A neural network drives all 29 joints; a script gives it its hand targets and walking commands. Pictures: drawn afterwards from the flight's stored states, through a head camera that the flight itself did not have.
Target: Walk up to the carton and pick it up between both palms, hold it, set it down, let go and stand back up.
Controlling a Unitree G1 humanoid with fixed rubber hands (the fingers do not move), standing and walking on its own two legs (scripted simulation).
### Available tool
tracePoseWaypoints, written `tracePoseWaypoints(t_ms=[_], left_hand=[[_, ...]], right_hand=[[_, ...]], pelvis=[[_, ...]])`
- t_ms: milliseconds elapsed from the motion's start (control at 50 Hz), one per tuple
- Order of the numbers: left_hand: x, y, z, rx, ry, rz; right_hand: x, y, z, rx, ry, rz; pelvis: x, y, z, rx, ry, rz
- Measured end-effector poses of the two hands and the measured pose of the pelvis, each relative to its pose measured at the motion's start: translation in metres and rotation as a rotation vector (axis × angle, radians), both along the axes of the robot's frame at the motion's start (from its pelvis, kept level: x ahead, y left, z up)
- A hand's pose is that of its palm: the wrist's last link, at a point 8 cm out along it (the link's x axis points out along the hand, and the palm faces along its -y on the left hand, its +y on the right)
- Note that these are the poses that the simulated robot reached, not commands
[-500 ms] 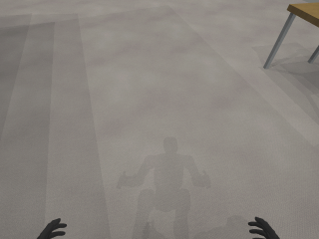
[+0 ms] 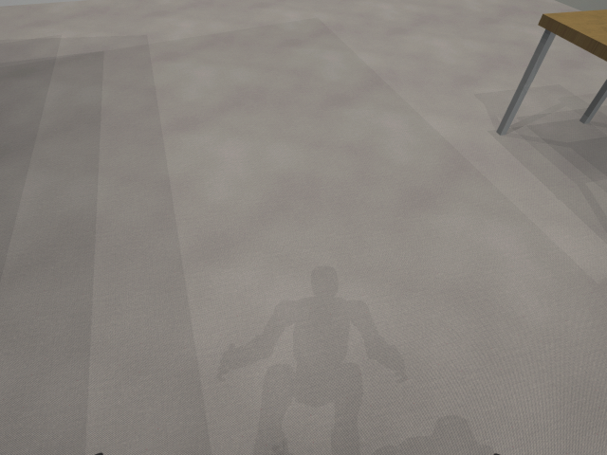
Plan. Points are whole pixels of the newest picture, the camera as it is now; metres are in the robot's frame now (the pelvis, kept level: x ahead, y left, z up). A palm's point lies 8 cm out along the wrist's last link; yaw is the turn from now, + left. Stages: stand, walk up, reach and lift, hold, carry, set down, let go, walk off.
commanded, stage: stand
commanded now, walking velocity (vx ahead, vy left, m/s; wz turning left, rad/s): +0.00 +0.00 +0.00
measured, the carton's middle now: out of the picture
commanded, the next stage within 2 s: walk up in 0.68 s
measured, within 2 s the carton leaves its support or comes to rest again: neither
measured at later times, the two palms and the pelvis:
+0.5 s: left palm out of the picture +0.08 +0.30 -0.11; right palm out of the picture +0.07 -0.29 -0.11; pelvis -0.01 +0.00 +0.00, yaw -1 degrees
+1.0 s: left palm out of the picture +0.12 +0.29 -0.10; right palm out of the picture +0.06 -0.33 -0.09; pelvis +0.00 -0.01 +0.00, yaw -9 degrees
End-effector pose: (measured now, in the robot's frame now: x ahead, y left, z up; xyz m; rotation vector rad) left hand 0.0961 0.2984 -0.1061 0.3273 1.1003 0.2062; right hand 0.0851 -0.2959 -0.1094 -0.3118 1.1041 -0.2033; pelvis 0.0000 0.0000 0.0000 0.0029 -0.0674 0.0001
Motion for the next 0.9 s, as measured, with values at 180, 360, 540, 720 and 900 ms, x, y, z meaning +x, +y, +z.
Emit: tracePoseWaypoints(t_ms=[180,360,540,720,900], left_hand=[[-0.01,-0.001,-0.003,0.001,0.022,0.003],[-0.015,0.002,-0.003,0.005,0.032,0.008],[-0.019,0.002,-0.003,0.006,0.042,0.01],[-0.019,0.001,-0.003,0.001,0.041,0.013],[-0.018,0.0,-0.004,-0.012,0.062,-0.014]], right_hand=[[-0.006,-0.002,0.001,-0.008,0.013,-0.01],[-0.011,0.0,0.001,-0.001,0.021,-0.01],[-0.012,0.003,-0.001,0.007,0.021,-0.016],[-0.019,-0.001,-0.002,0.0,0.04,-0.029],[-0.02,-0.004,0.001,-0.011,0.03,-0.034]], pelvis=[[-0.005,-0.001,0.001,-0.001,-0.002,-0.005],[-0.008,-0.001,0.002,0.0,0.001,-0.01],[-0.007,0.0,0.002,-0.001,0.004,-0.01],[-0.007,0.001,0.002,0.0,0.005,-0.011],[-0.005,0.001,0.002,0.006,0.02,-0.048]])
